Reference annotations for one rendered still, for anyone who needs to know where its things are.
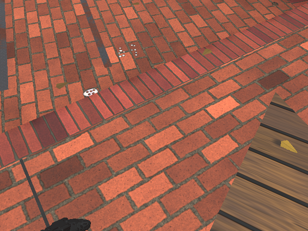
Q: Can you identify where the left robot hand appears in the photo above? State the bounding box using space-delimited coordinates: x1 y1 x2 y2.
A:
40 218 91 231

